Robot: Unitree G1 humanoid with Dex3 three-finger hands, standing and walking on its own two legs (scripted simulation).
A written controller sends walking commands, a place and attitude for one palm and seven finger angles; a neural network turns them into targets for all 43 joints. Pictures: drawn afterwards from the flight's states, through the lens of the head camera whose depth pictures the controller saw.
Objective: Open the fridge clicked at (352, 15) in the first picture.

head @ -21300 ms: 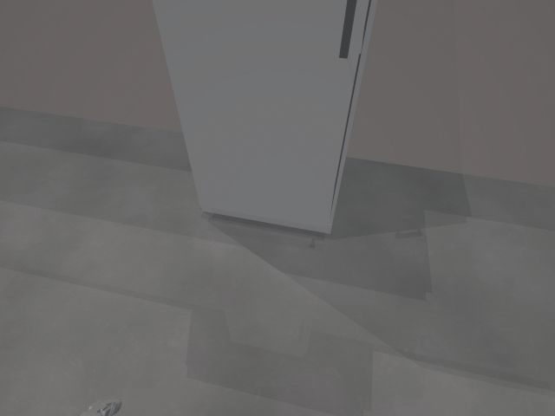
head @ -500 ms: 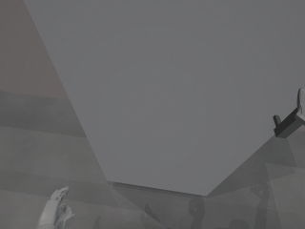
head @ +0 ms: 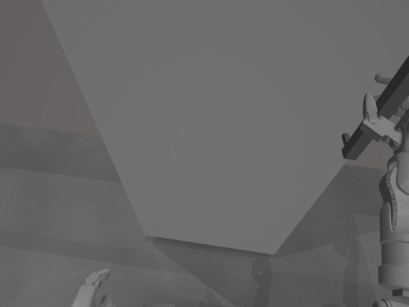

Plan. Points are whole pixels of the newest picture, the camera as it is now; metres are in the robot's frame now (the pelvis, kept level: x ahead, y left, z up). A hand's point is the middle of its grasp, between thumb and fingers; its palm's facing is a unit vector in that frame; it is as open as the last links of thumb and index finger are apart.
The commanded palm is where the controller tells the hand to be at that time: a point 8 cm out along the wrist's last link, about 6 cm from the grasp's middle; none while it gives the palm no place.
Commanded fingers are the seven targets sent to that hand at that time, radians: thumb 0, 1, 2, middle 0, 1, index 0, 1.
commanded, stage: stop walking and hold the door back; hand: right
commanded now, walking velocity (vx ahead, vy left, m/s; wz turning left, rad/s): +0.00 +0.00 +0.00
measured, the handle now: (382, 97) +0.42 -0.25 +0.23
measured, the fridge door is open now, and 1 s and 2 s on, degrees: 0 0 0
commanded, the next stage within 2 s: loosen the grip on the handle in 0.36 s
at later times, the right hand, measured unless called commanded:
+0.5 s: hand (373, 115) +0.39 -0.23 +0.21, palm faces +0.34 +0.91 -0.24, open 6.3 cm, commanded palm +0.34 -0.26 +0.22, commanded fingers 0.00 -0.54 -0.73 0.45 1.40 0.45 1.40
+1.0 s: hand (376, 115) +0.39 -0.23 +0.21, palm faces +0.35 +0.91 -0.21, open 14.0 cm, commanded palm +0.35 -0.27 +0.22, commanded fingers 0.00 0.55 -0.20 0.25 1.15 0.25 1.15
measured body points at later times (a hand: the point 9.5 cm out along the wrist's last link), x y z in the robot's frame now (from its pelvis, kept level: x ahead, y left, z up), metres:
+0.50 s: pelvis -0.02 +0.01 +0.00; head +0.00 +0.01 +0.45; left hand +0.13 +0.25 -0.11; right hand +0.36 -0.28 +0.22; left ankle +0.07 +0.13 -0.73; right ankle +0.01 -0.11 -0.73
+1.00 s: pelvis +0.01 +0.02 -0.01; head +0.03 +0.02 +0.44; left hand +0.15 +0.27 -0.10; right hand +0.36 -0.28 +0.22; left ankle +0.07 +0.13 -0.73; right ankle +0.01 -0.11 -0.73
